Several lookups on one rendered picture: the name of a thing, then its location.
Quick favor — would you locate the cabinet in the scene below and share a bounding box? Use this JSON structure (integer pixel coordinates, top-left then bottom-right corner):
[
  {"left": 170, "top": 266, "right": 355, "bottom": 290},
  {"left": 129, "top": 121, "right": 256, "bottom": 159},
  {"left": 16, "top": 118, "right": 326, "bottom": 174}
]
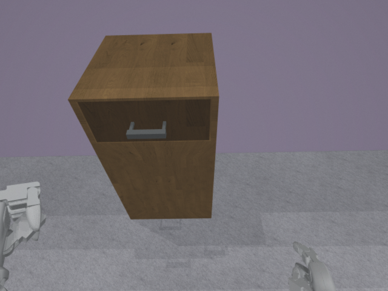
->
[{"left": 68, "top": 33, "right": 219, "bottom": 219}]

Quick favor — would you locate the handle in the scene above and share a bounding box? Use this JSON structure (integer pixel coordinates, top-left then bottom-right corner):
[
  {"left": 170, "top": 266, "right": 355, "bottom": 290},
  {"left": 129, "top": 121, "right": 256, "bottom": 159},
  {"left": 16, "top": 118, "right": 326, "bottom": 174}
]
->
[{"left": 126, "top": 121, "right": 166, "bottom": 139}]

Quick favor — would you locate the robot left hand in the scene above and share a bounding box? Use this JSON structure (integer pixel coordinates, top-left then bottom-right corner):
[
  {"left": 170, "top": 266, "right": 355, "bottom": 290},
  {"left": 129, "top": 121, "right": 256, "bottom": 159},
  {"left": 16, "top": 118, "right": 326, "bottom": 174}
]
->
[{"left": 0, "top": 182, "right": 46, "bottom": 267}]

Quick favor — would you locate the drawer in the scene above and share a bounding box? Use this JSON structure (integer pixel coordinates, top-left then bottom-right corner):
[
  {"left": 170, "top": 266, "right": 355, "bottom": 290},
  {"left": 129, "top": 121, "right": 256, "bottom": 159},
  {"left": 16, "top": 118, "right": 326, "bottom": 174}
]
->
[{"left": 78, "top": 99, "right": 210, "bottom": 142}]

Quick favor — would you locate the robot right hand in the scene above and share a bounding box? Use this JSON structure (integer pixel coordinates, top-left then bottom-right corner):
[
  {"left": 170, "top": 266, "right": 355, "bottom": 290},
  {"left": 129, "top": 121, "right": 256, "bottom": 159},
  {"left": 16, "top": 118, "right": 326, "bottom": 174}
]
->
[{"left": 288, "top": 241, "right": 336, "bottom": 291}]

